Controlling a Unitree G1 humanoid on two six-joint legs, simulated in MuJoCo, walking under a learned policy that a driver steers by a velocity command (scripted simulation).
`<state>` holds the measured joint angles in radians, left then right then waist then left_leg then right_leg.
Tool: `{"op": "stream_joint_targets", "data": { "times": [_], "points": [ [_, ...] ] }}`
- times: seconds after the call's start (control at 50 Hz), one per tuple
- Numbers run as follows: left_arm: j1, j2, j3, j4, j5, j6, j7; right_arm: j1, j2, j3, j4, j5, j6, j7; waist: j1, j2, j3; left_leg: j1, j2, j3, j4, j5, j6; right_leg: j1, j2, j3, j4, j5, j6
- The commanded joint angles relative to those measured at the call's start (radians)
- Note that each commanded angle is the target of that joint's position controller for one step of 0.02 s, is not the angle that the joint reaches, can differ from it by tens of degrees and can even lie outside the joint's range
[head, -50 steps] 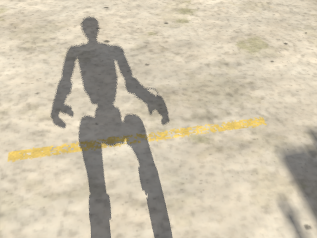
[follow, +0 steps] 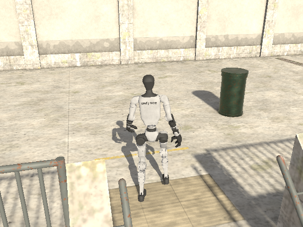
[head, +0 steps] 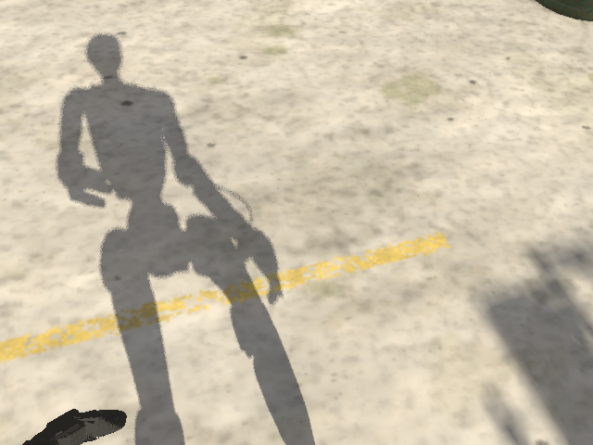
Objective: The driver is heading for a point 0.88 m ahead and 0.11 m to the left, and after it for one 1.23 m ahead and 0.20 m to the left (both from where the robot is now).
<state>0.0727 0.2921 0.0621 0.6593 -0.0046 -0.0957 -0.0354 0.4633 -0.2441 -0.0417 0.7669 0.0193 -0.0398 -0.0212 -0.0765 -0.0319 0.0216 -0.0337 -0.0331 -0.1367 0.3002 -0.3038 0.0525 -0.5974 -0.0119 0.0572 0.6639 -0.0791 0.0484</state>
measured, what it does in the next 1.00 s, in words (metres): walks ahead, turning left: right foot, then left foot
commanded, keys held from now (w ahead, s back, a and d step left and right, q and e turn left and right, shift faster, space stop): w+q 0.62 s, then w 0.04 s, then w+e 0.34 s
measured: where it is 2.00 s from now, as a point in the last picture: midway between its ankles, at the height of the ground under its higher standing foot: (180, 284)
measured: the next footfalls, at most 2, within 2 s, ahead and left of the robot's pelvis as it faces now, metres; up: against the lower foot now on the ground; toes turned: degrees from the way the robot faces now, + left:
right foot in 0.14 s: +0.25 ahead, -0.14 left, +0.00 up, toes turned +9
left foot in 0.64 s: +0.46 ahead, +0.21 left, +0.00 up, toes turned +25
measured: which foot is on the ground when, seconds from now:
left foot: down 0.00-0.16, up 0.18-0.62, down 0.64-1.00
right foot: up 0.00-0.12, down 0.14-0.64, up 0.66-1.00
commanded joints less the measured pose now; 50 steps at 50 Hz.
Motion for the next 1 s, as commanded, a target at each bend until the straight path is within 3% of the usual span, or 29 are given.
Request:
{"op": "stream_joint_targets", "data": {
  "times": [0.02, 0.08, 0.1, 0.12, 0.14, 0.16, 0.18, 0.2, 0.22, 0.24, 0.28, 0.34, 0.38, 0.46, 0.54, 0.58, 0.6, 0.62, 0.64, 0.66, 0.68, 0.7, 0.72, 0.74, 0.78, 0.82, 0.9, 0.94, 1.0],
  "points": [
    [-0.186, 0.042, 0.002, -0.111, -0.011, -0.024, -0.007, 0.001, -0.205, -0.059, -0.055, 0.012, -0.006, -0.011, -0.013, 0.161, 0.051, -0.113, 0.187, -0.174, -0.074, 0.236, 0.142, 0.074, 0.05, -0.033, -0.11, 0.074, 0.007],
    [-0.143, 0.091, 0.022, -0.106, -0.018, -0.03, -0.003, -0.025, -0.219, -0.068, -0.057, 0.017, -0.002, -0.013, 0.03, 0.184, 0.037, -0.077, 0.222, -0.234, -0.019, 0.299, 0.113, 0.165, 0.039, -0.006, -0.159, 0.035, -0.026],
    [-0.085, 0.112, 0.033, -0.094, -0.018, -0.033, 0.002, -0.043, -0.217, -0.069, -0.064, 0.014, 0.0, -0.012, 0.065, 0.192, 0.008, -0.075, 0.212, -0.23, 0.041, 0.407, 0.099, 0.247, 0.047, -0.019, -0.18, 0.008, -0.047],
    [0.024, 0.141, 0.051, -0.066, -0.014, -0.034, 0.011, -0.06, -0.198, -0.064, -0.074, 0.008, 0.001, -0.009, 0.123, 0.181, -0.063, -0.096, 0.162, -0.195, 0.174, 0.523, 0.07, 0.404, 0.045, -0.033, -0.214, 0.013, -0.077],
    [0.19, 0.183, 0.067, -0.044, -0.001, -0.034, 0.021, -0.082, -0.157, -0.049, -0.101, -0.006, 0.002, -0.004, 0.201, 0.139, -0.212, -0.214, 0.104, -0.162, 0.417, 0.448, 0.036, 0.677, -0.063, 0.062, -0.181, -0.03, -0.137],
    [0.327, 0.26, 0.082, -0.022, 0.021, -0.024, 0.027, 0.018, -0.046, -0.019, -0.128, -0.005, -0.006, -0.005, 0.182, -0.136, -0.399, -0.54, -0.042, -0.059, 0.789, -0.021, -0.03, 1.046, -0.328, 0.478, -0.221, -0.248, -0.267],
    [0.308, 0.207, 0.064, -0.017, 0.016, -0.021, 0.017, 0.076, -0.095, -0.02, -0.128, 0.027, -0.014, -0.005, 0.148, -0.3, -0.409, -0.682, -0.022, -0.068, 0.97, -0.279, -0.041, 1.019, -0.419, 0.772, -0.369, -0.418, -0.318],
    [0.237, 0.126, 0.044, -0.026, 0.005, -0.015, 0.023, -0.002, -0.178, -0.044, -0.12, 0.039, -0.011, -0.002, 0.152, -0.181, -0.231, -0.745, 0.043, -0.052, 1.032, -0.192, -0.043, 0.877, -0.381, 0.627, -0.391, -0.472, -0.284],
    [0.191, 0.096, 0.036, -0.023, 0.001, -0.007, 0.028, -0.088, -0.192, -0.046, -0.132, 0.026, -0.008, -0.001, 0.149, -0.087, -0.123, -0.731, 0.086, -0.006, 1.016, -0.111, -0.042, 0.735, -0.34, 0.454, -0.39, -0.353, -0.256],
    [0.159, 0.078, 0.03, -0.011, 0.008, -0.002, 0.028, -0.134, -0.175, -0.046, -0.142, 0.009, -0.008, 0.002, 0.128, -0.041, -0.064, -0.697, 0.116, 0.005, 0.978, -0.059, -0.04, 0.616, -0.294, 0.35, -0.413, -0.233, -0.241],
    [0.12, 0.057, 0.024, 0.004, 0.019, -0.009, 0.03, -0.138, -0.143, -0.047, -0.148, 0.012, 0.004, 0.013, 0.087, -0.079, -0.022, -0.626, 0.154, 0.011, 0.929, -0.012, -0.037, 0.49, -0.244, 0.206, -0.466, -0.115, -0.231],
    [0.117, 0.082, 0.034, 0.04, 0.007, -0.027, 0.029, -0.181, -0.1, -0.034, -0.174, 0.007, 0.022, 0.017, 0.075, -0.053, 0.022, -0.657, 0.168, 0.027, 0.849, 0.023, -0.053, 0.437, -0.255, 0.094, -0.523, -0.004, -0.256],
    [0.122, 0.109, 0.041, 0.058, 0.008, -0.027, 0.03, -0.219, -0.099, -0.029, -0.189, -0.001, 0.02, 0.022, 0.079, -0.031, 0.029, -0.684, 0.173, 0.03, 0.761, 0.11, -0.066, 0.457, -0.26, 0.029, -0.535, 0.057, -0.263],
    [0.136, 0.147, 0.046, 0.08, -0.001, -0.016, 0.035, -0.336, -0.089, -0.016, -0.216, 0.002, 0.003, 0.05, 0.119, -0.011, 0.048, -0.627, 0.155, 0.093, 0.512, 0.305, -0.051, 0.487, -0.226, -0.116, -0.528, 0.11, -0.221],
    [0.197, 0.194, 0.059, 0.112, -0.022, 0.005, 0.033, -0.435, -0.103, -0.019, -0.265, 0.006, 0.004, 0.072, 0.146, -0.009, 0.073, -0.611, 0.131, 0.147, 0.373, 0.263, -0.008, 0.602, -0.261, -0.171, -0.492, 0.158, -0.188],
    [0.204, 0.225, 0.067, 0.116, -0.03, 0.02, 0.036, -0.412, -0.135, -0.036, -0.277, 0.0, 0.009, 0.075, 0.114, -0.033, 0.036, -0.528, 0.073, 0.201, 0.344, 0.16, 0.031, 0.655, -0.265, -0.21, -0.377, 0.445, -0.168],
    [0.203, 0.24, 0.071, 0.115, -0.034, 0.028, 0.038, -0.338, -0.165, -0.053, -0.265, -0.003, 0.014, 0.073, 0.065, -0.044, -0.018, -0.418, 0.028, 0.233, 0.331, 0.12, 0.056, 0.66, -0.254, -0.235, -0.244, 0.608, -0.154],
    [0.196, 0.228, 0.065, 0.111, -0.037, 0.036, 0.041, -0.177, -0.21, -0.083, -0.224, 0.0, 0.02, 0.065, -0.026, -0.028, -0.101, -0.196, -0.026, 0.255, 0.281, 0.156, 0.091, 0.593, -0.222, -0.271, -0.032, 0.678, -0.126],
    [0.227, 0.176, 0.042, 0.098, -0.012, 0.032, 0.045, 0.002, -0.278, -0.114, -0.182, 0.007, 0.029, 0.047, -0.097, 0.063, -0.197, 0.128, 0.041, 0.104, 0.28, 0.179, 0.14, 0.348, -0.187, -0.268, 0.267, 0.424, -0.085],
    [0.327, 0.027, -0.009, 0.04, 0.026, 0.011, 0.032, -0.046, -0.394, -0.121, -0.198, 0.011, 0.019, 0.04, 0.042, 0.354, -0.295, 0.401, 0.322, -0.5, 0.144, -0.043, 0.322, -0.072, 0.013, -0.188, 0.633, -0.485, -0.025],
    [0.258, 0.127, 0.004, 0.059, -0.013, -0.018, 0.019, -0.017, -0.283, -0.089, -0.226, 0.003, 0.002, 0.047, -0.04, 0.218, -0.43, 0.429, 0.393, -0.692, -0.002, -0.157, 0.343, -0.138, 0.008, 0.025, 0.737, -0.495, -0.038],
    [0.169, 0.174, 0.019, 0.039, -0.053, -0.025, 0.015, -0.047, -0.234, -0.073, -0.204, -0.012, -0.012, 0.052, -0.049, 0.159, -0.276, 0.33, 0.372, -0.529, -0.007, -0.069, 0.286, -0.207, -0.034, 0.015, 0.737, -0.405, -0.055],
    [0.143, 0.151, 0.008, 0.034, -0.046, -0.029, 0.021, -0.106, -0.214, -0.065, -0.201, -0.01, -0.02, 0.051, -0.011, 0.093, -0.187, 0.186, 0.338, -0.389, 0.005, 0.062, 0.25, -0.183, -0.087, 0.008, 0.661, -0.32, -0.066],
    [0.133, 0.142, 0.008, 0.045, -0.025, -0.025, 0.027, -0.167, -0.182, -0.054, -0.199, -0.016, -0.024, 0.05, 0.023, 0.067, -0.131, 0.059, 0.303, -0.279, 0.004, 0.194, 0.223, -0.128, -0.123, 0.006, 0.592, -0.266, -0.064],
    [0.191, 0.132, 0.01, 0.072, -0.024, 0.002, 0.023, -0.212, -0.15, -0.04, -0.196, -0.033, -0.039, 0.047, 0.075, 0.096, -0.109, -0.072, 0.268, -0.167, -0.053, 0.309, 0.211, -0.016, -0.15, 0.017, 0.542, -0.198, -0.057],
    [0.211, 0.101, 0.005, 0.091, -0.02, 0.028, 0.024, -0.212, -0.155, -0.041, -0.169, -0.03, -0.059, 0.045, 0.091, 0.082, -0.08, -0.121, 0.262, -0.076, -0.103, 0.375, 0.213, -0.007, -0.147, 0.011, 0.494, -0.155, -0.038],
    [0.118, 0.076, 0.001, 0.069, -0.018, 0.039, 0.026, -0.192, -0.159, -0.044, -0.124, -0.039, -0.07, 0.03, 0.064, 0.071, 0.0, -0.104, 0.229, 0.086, -0.156, 0.402, 0.167, -0.097, -0.116, 0.046, 0.3, 0.055, -0.014],
    [0.081, 0.064, -0.001, 0.062, -0.018, 0.032, 0.016, -0.199, -0.164, -0.043, -0.112, -0.037, -0.07, 0.025, 0.049, 0.078, 0.016, -0.094, 0.211, 0.154, -0.17, 0.386, 0.137, -0.073, -0.094, 0.027, 0.166, 0.175, -0.017],
    [-0.003, 0.039, -0.013, 0.031, -0.016, 0.027, -0.001, -0.166, -0.179, -0.047, -0.079, -0.031, -0.066, 0.019, 0.009, 0.069, 0.055, -0.042, 0.235, 0.2, -0.185, 0.381, 0.122, -0.07, -0.078, -0.015, 0.031, 0.241, -0.032]
  ]
}}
